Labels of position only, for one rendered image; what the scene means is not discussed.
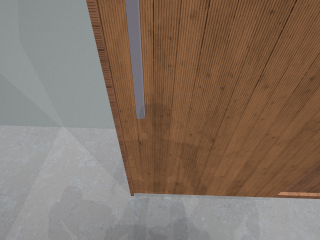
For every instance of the handle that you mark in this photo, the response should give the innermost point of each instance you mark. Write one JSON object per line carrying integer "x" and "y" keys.
{"x": 134, "y": 35}

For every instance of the wardrobe door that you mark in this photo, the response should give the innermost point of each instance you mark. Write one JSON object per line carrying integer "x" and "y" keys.
{"x": 307, "y": 182}
{"x": 231, "y": 94}

